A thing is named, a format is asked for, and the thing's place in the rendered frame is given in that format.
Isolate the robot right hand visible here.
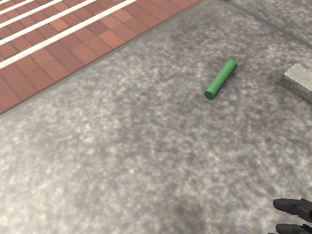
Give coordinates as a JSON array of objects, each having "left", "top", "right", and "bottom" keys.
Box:
[{"left": 268, "top": 198, "right": 312, "bottom": 234}]

